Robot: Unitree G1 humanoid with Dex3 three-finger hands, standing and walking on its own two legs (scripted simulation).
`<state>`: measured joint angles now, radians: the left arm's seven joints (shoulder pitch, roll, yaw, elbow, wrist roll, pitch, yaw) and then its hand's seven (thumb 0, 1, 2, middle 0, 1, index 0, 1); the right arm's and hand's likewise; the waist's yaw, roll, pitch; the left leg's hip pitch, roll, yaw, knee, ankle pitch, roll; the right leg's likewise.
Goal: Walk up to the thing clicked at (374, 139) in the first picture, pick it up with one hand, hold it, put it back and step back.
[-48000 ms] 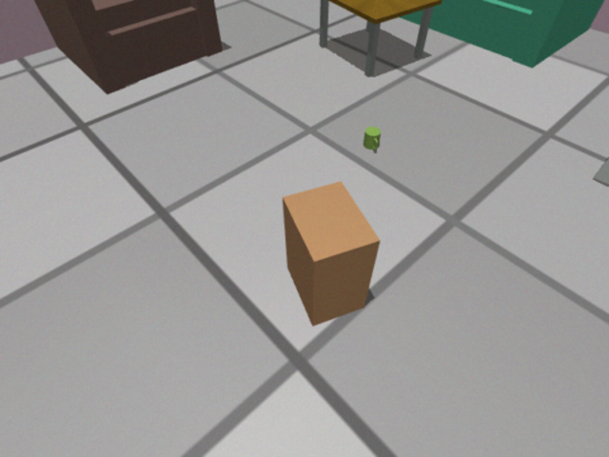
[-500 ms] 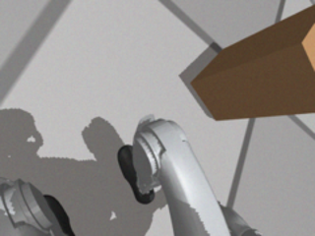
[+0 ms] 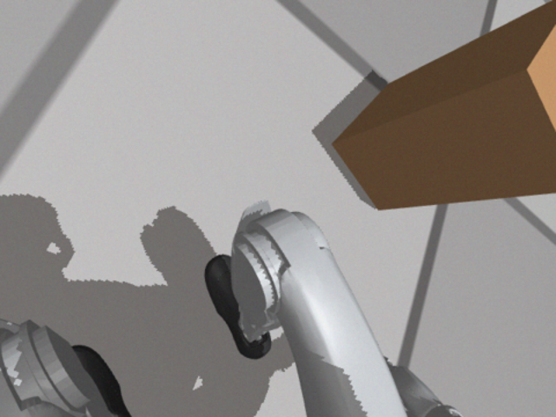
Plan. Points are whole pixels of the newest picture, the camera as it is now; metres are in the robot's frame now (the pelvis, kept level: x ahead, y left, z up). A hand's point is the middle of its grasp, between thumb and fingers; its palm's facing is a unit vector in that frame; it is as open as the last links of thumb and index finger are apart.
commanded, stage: open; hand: left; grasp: from above
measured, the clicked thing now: out of the picture +0.54 +0.29 -0.27
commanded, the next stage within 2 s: withdraw in 0.10 s
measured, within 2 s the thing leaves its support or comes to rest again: neither
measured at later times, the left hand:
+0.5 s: hand out of the picture +0.55 +0.33 -0.17, palm faces -0.34 -0.09 -0.94, open 14.1 cm
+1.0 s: hand out of the picture +0.54 +0.32 -0.07, palm faces -0.46 -0.09 -0.88, open 13.1 cm
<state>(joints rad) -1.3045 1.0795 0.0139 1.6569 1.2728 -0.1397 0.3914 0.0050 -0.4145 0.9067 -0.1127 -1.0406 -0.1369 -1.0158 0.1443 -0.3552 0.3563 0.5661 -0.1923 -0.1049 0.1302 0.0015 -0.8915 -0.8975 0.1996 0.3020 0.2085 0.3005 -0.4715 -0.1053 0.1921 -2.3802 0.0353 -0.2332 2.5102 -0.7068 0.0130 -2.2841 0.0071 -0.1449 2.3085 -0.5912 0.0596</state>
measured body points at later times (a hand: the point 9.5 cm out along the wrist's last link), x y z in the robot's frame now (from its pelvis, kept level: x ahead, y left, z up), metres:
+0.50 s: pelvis +0.00 +0.00 +0.01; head +0.29 +0.11 +0.33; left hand +0.57 +0.33 -0.12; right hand +0.04 -0.26 -0.05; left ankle +0.06 +0.13 -0.28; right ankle +0.13 -0.12 -0.28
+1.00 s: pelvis -0.02 +0.00 +0.04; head +0.25 +0.11 +0.39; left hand +0.56 +0.32 -0.02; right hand +0.02 -0.28 -0.01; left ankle +0.06 +0.13 -0.28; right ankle +0.13 -0.12 -0.28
